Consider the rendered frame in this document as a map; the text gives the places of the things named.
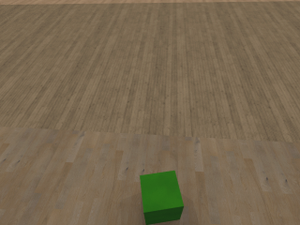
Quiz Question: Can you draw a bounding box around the carton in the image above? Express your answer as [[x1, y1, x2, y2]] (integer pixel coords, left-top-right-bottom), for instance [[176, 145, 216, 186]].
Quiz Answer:
[[140, 171, 184, 225]]

